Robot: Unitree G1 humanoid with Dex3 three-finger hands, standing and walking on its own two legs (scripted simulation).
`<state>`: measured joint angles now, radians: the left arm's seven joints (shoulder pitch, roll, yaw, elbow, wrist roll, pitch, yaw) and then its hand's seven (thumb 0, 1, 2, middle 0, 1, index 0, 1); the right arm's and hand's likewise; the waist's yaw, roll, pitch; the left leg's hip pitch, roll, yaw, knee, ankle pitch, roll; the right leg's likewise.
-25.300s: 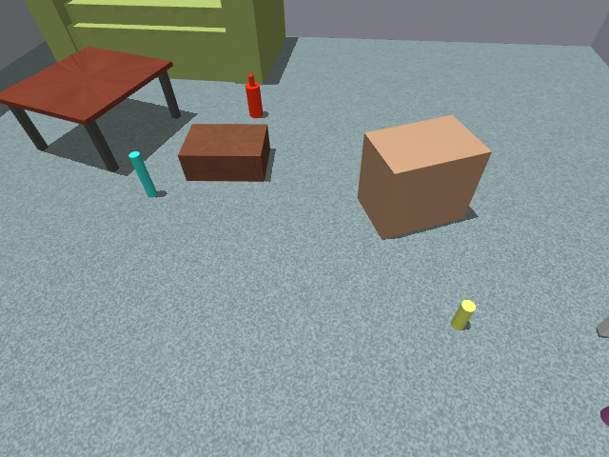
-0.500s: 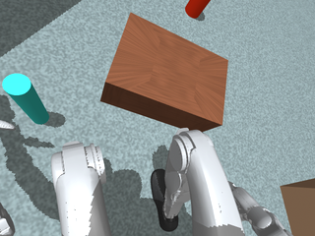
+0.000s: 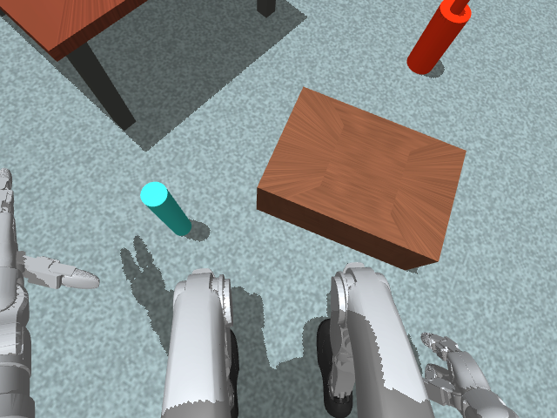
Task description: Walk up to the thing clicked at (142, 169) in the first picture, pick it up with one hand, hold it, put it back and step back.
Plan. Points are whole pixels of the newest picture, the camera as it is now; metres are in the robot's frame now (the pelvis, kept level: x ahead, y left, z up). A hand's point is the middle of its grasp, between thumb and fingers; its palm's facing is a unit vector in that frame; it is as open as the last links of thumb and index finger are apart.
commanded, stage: home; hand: left
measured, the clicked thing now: (170, 213) +0.46 +0.25 -0.32
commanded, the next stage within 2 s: none
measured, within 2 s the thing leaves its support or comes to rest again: neither
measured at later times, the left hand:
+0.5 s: hand (10, 292) +0.27 +0.24 +0.13, palm faces +0.21 -0.91 -0.36, open 17.5 cm
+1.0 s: hand out of the picture +0.24 +0.20 +0.22, palm faces +0.20 -0.94 -0.29, open 17.6 cm
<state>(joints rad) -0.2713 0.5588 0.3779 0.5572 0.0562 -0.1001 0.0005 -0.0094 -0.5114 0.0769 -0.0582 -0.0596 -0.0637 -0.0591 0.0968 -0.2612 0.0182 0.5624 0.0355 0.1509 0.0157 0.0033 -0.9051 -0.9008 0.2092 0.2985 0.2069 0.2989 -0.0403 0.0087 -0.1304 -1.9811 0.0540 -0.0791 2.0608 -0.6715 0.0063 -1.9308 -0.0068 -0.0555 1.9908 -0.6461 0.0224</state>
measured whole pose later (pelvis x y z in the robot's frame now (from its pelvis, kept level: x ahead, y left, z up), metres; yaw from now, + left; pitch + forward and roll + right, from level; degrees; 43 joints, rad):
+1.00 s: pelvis +0.09 +0.00 +0.28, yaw +6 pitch +9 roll -2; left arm 0.49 0.21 -0.02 -0.04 -0.02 0.27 0.16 -0.01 -0.58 0.04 -0.05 -0.04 -0.05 -0.05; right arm 0.26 -0.20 0.03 0.47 0.02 -0.09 -0.18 0.01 -0.90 -0.90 0.21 0.30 0.21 0.30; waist -0.02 0.03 -0.11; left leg -0.65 0.05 -0.03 0.99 -0.50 -0.01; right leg -0.60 -0.01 -0.06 0.92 -0.48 0.01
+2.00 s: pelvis +0.08 -0.01 +0.28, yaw +6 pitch +7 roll -2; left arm 0.46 0.20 -0.02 0.00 -0.01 0.27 0.14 -0.01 -0.57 0.05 -0.05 -0.05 -0.06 -0.05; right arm 0.27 -0.21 0.02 0.51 0.02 -0.13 -0.18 0.01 -0.90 -0.90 0.21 0.30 0.21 0.30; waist -0.02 0.03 -0.09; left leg -0.62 0.05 -0.03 0.95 -0.47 -0.03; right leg -0.58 -0.01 -0.06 0.91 -0.46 0.00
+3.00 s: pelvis +0.08 +0.00 +0.29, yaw +6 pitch +3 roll -1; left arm 0.27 0.27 -0.02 0.41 0.06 0.08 0.05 0.00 0.28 0.74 -0.19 -0.28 -0.20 -0.28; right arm 0.18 -0.25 0.01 0.73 -0.07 -0.05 -0.06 0.01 -0.90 -0.90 0.21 0.30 0.21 0.30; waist 0.01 -0.01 -0.01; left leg -0.49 0.02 -0.01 0.87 -0.44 -0.01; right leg -0.46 -0.04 -0.04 0.85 -0.44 0.01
